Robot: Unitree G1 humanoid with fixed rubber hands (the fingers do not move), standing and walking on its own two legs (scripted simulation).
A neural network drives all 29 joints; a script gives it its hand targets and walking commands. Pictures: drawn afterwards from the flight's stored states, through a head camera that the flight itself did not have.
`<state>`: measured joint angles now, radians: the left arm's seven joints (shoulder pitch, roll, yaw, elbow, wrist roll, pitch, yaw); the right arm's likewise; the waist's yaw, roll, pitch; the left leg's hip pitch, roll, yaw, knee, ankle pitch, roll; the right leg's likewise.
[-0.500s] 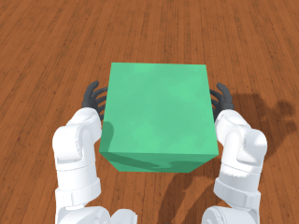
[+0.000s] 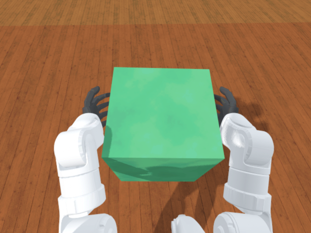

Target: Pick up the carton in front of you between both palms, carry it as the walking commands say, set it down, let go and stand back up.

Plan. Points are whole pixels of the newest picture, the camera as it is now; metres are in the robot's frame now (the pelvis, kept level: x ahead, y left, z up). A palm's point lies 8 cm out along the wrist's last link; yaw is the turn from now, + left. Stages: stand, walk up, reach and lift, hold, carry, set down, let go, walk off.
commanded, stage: carry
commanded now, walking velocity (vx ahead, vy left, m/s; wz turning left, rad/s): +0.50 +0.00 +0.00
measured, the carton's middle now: (159, 132) +0.36 -0.03 +0.07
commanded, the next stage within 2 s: none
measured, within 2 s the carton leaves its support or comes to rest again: neither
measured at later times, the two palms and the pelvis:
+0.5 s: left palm (99, 34) +0.65 +0.14 +0.16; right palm (194, 33) +0.68 -0.16 +0.16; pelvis +0.31 -0.04 +0.02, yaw +1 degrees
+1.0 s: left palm out of the picture +0.98 +0.14 +0.19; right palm out of the picture +0.97 -0.16 +0.19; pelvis +0.62 +0.00 +0.04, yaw +1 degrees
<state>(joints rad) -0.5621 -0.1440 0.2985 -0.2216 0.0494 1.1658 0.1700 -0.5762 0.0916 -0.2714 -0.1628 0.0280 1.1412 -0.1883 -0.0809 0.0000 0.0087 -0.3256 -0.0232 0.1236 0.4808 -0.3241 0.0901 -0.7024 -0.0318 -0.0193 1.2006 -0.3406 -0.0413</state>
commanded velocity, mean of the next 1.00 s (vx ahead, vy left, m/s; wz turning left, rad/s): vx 0.50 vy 0.00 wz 0.00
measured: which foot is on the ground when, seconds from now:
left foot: down 0.00-0.24, up 0.26-0.62, down 0.64-1.00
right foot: up 0.00-0.20, down 0.22-0.68, up 0.70-1.00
